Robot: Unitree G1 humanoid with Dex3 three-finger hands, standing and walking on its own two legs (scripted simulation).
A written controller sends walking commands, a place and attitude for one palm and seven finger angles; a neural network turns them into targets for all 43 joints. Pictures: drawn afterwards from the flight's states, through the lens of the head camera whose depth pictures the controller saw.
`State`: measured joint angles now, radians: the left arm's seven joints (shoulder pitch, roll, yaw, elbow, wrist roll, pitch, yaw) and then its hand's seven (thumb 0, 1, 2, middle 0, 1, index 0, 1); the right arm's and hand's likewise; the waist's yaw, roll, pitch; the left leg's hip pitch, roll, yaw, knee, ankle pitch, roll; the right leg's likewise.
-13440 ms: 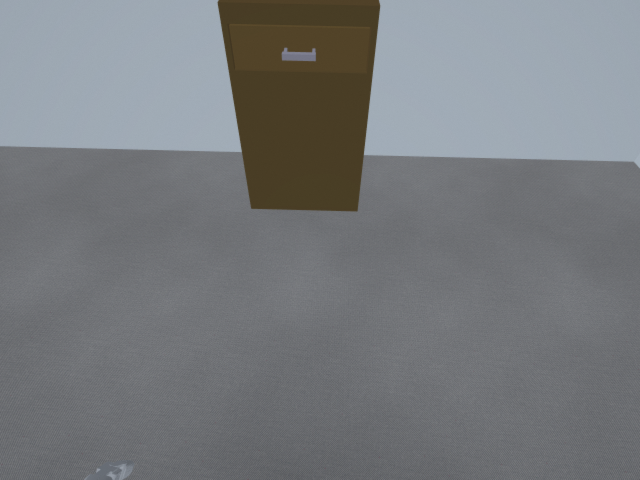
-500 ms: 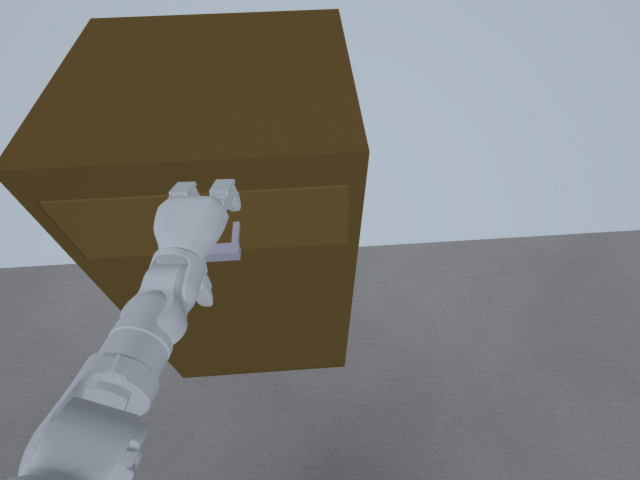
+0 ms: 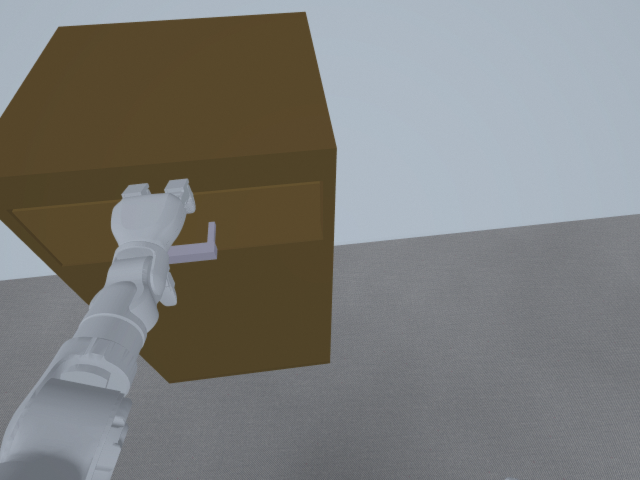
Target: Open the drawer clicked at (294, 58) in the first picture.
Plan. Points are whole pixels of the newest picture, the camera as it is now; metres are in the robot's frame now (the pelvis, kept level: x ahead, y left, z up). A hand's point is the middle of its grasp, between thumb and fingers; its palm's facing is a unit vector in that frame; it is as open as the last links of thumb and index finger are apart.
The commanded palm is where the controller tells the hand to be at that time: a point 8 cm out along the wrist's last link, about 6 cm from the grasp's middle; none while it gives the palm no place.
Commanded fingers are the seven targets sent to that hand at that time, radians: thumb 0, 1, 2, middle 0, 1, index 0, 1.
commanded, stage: move the hooked fingers above the handle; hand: left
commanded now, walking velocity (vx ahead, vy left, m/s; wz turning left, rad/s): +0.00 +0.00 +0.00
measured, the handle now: (181, 242) +0.47 +0.22 -0.02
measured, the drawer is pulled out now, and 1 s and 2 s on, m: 0.00 0.00 0.00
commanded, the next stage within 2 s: lower the fingers behind the handle in 1.64 s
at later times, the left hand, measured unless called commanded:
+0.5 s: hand (157, 245) +0.43 +0.23 +0.03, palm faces -0.02 -0.02 -1.00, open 13.6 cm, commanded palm +0.42 +0.21 +0.09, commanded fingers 0.00 -0.50 0.30 -0.30 -1.20 -0.30 -1.20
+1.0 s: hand (166, 243) +0.43 +0.22 +0.03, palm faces -0.02 -0.01 -1.00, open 13.5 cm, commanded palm +0.43 +0.19 +0.10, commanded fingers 0.00 -0.50 0.30 -0.30 -1.20 -0.30 -1.20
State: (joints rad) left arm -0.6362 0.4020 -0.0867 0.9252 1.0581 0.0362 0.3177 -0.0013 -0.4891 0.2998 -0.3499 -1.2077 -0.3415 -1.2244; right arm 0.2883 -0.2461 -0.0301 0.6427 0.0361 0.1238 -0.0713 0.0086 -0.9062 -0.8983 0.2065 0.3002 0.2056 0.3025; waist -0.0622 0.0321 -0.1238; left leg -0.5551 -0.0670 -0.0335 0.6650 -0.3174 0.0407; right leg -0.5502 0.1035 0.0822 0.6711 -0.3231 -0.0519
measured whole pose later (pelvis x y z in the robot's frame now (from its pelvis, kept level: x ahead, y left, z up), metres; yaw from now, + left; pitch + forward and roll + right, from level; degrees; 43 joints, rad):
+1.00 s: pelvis +0.00 +0.01 -0.01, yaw +3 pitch +13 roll -1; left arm -0.72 0.32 -0.23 0.95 1.01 0.11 0.34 0.00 -0.49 0.30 -0.36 -1.22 -0.37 -1.23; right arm 0.30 -0.23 -0.06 0.71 0.01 0.10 -0.01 0.01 -0.91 -0.90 0.21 0.30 0.20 0.30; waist -0.03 0.05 -0.14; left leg -0.61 -0.10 -0.08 0.75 -0.35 0.06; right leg -0.58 0.07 0.03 0.73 -0.37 -0.04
